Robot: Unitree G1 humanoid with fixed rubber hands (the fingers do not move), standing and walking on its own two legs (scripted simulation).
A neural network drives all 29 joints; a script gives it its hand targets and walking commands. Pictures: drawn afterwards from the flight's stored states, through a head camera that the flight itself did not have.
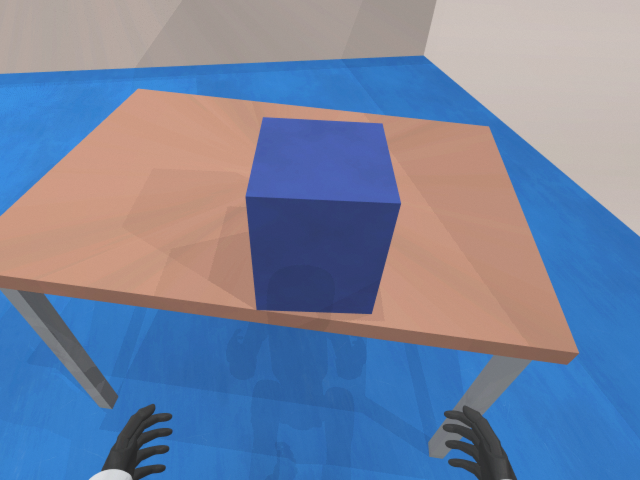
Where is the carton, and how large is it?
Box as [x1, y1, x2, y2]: [245, 117, 400, 313]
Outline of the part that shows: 263,117 245,196 256,308 268,310 371,313 400,205 382,123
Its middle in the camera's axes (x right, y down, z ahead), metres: +0.00 -0.03 +0.66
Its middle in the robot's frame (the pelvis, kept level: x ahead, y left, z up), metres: +0.53 +0.05 +0.03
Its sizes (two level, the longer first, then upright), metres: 0.210 0.200 0.250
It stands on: a table, 0.69 m high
